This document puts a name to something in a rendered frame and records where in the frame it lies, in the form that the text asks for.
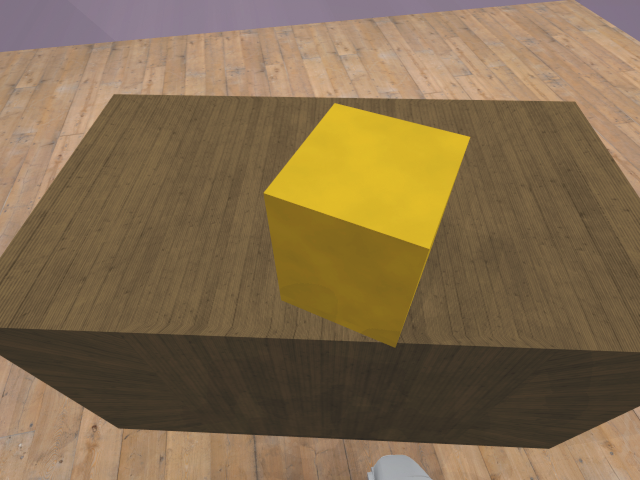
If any pedestal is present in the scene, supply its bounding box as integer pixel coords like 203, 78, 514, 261
0, 94, 640, 449

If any carton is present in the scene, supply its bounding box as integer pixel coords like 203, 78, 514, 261
263, 103, 470, 348

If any robot right thigh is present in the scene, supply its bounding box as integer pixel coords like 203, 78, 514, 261
367, 455, 432, 480

